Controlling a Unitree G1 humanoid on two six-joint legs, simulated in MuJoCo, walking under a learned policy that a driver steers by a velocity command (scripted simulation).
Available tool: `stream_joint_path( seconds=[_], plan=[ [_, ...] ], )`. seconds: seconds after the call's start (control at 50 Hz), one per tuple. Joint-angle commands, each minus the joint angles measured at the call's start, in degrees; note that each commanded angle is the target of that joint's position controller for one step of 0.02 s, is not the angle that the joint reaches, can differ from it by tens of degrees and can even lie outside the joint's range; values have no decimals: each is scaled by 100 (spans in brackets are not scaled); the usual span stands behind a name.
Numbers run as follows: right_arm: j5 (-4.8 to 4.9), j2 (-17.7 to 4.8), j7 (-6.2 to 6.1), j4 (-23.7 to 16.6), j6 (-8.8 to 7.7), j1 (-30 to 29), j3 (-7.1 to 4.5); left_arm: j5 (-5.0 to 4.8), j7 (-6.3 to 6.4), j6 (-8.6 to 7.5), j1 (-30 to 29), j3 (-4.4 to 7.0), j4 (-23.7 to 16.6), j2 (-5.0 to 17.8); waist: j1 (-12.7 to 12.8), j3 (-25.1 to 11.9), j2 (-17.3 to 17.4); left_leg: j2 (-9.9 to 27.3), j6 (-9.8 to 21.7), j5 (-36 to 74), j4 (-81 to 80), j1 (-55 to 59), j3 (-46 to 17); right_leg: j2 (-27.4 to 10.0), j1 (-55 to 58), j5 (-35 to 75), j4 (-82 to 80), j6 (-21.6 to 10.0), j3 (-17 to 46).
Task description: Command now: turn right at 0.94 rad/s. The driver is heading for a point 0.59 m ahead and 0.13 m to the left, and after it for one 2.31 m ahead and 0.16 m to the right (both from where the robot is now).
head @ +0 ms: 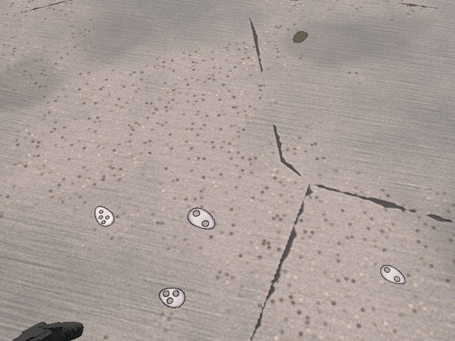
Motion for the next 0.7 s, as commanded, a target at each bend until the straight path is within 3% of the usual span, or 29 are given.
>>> stream_joint_path(
  seconds=[0.02, 0.04, 0.06, 0.08, 0.1, 0.14, 0.16, 0.18, 0.2, 0.24, 0.28, 0.36, 0.48, 0.52, 0.54, 0.56, 0.58, 0.6, 0.62, 0.64, 0.66, 0.68, 0.7],
  plan=[
    [-328, -208, 13, -803, -213, -152, -16, 229, 160, -153, 1122, 612, -269, 2070, 381, -1895, -2009, -775, -351, -1759, 3274, -2927, -897, -2084, 3164, 4409, -956, -2191, 3891],
    [-293, -583, -22, -709, -183, -594, -107, 228, 76, -307, 1049, 493, -276, 1506, 788, -1972, -925, -622, -306, -1605, 3692, -3030, -1768, -1983, 2843, 3658, -1213, -2183, 3448],
    [-131, -633, -58, -733, -163, -679, -114, 182, 101, -390, 787, 393, -194, 1294, 575, -1490, -779, -539, -171, -1072, 3570, -3009, -1796, -1692, 2334, 3058, -1307, -1847, 2830],
    [-129, -636, -135, -587, -133, -489, -131, 71, 162, -398, 412, 340, -188, 1091, 337, -1148, -416, -408, -151, -570, 3192, -2956, -1765, -1334, 1931, 2544, -1317, -1488, 2380],
    [-187, -713, -203, -523, -89, -362, -157, 14, 222, -362, 70, 264, -240, 927, 194, -996, -483, -387, -192, -192, 2879, -2739, -1729, -1162, 1524, 2546, -1315, -1312, 2096],
    [-207, -614, -188, -369, -51, -18, -138, 145, 302, -327, -120, 198, -258, 889, 38, -1138, -664, -565, -333, 258, 2843, -2037, -1570, -940, 957, 3007, -1298, -1313, 1758],
    [-167, -539, -146, -295, -68, 196, -105, 134, 320, -335, 59, 179, -168, 833, 51, -1360, -640, -557, -336, 481, 2535, -1890, -1513, -827, 967, 1817, -1439, -1304, 1688],
    [-102, -462, -82, -238, -92, 268, -54, 91, 312, -377, 212, 140, -91, 744, 147, -1404, -715, -503, -308, 713, 2159, -1893, -1423, -779, 1046, 22, -1692, -1273, 1716],
    [-62, -363, -16, -265, -130, 187, 11, 68, 285, -439, 319, 108, -11, 728, 252, -1300, -968, -478, -275, 874, 1766, -1914, -1333, -812, 1028, -1098, -1921, -1238, 1860],
    [21, -404, 70, -382, -209, -108, 57, 149, 235, -575, 445, 94, 131, 865, 415, -888, -1197, -353, -135, 1048, 1194, -2004, -1368, -1065, 938, -1679, -2235, -1220, 2106],
    [53, -490, 103, -445, -286, -221, 65, 186, 207, -712, 583, 107, 257, 963, 500, -635, -1076, -293, 35, 1091, 896, -2198, -1406, -1319, 1075, -1818, -2380, -1202, 2153],
    [104, -437, 132, -518, -334, -124, 101, 119, 168, -902, 732, 109, 487, 951, 490, -216, -905, -173, 288, 907, 797, -2746, -1513, -1676, 1489, -1858, -2606, -1129, 1892],
    [159, -256, 199, -592, -277, 130, 199, 68, 120, -946, 569, 192, 619, 959, 270, -67, -507, 65, 608, 515, 788, -2422, -1185, -1767, 1598, -1402, -2667, -877, 905],
    [171, -268, 194, -475, -249, 519, 190, 63, 114, -885, 349, 199, 613, 921, 14, -88, -308, -90, 743, 613, 529, -1704, -805, -1578, 1295, -1300, -2298, -744, 330],
    [152, -358, 175, -236, -244, 1098, 121, 114, 126, -860, 184, 163, 572, 804, -262, -241, -94, -434, 822, 697, 385, -756, -436, -1283, 824, -655, -1601, -622, -138],
    [109, -719, 157, 143, -260, 2145, -82, 207, 152, -852, 88, 88, 506, 591, -699, -615, 461, -937, 966, 486, 268, 469, -274, -779, 340, 1017, 193, -465, -648],
    [125, -1470, 126, 326, -293, 3273, -310, 307, 211, -906, -210, -39, 206, 281, -1142, -730, 1897, -180, 1562, -551, -621, 1645, -2350, -248, -1342, 798, 3102, -35, -766],
    [69, -1575, 214, 42, -430, 2938, -218, 262, 201, -1113, -239, -165, -192, -73, -635, -934, 2760, 531, 2283, -2238, -2372, 2469, -5785, 742, -3304, -1339, 4486, 87, 445],
    [52, -1204, 238, -221, -522, 2586, -129, 15, 107, -1328, -522, -94, -238, 431, -727, -844, 1659, 1010, 2248, -2479, -2850, 2763, -6208, 326, -4102, -1052, 4878, -107, 938],
    [-12, -1009, 232, -288, -566, 2471, -73, -83, 33, -1459, -623, -94, -233, 489, -622, -817, 831, 1073, 2175, -2074, -2532, 2621, -5952, 81, -4166, -684, 4749, -263, 987],
    [-13, -929, 234, -323, -549, 2307, -35, 19, 33, -1503, -556, -133, -149, 352, -438, -647, 26, 909, 2065, -1599, -2381, 2100, -5400, -132, -3846, -294, 4242, -282, 1000],
    [-22, -798, 203, -377, -524, 2038, 21, 140, 37, -1502, -459, -117, -102, 325, -197, -473, 19, 703, 1999, -1121, -2358, 1493, -4900, -253, -3355, 64, 3618, -230, 1055],
    [-37, -601, 158, -438, -495, 1828, 103, 171, 2, -1444, -382, -81, -41, 349, -49, -290, 194, 443, 1920, -816, -2446, 1096, -4498, -278, -2995, 297, 3273, -147, 1054]
  ],
)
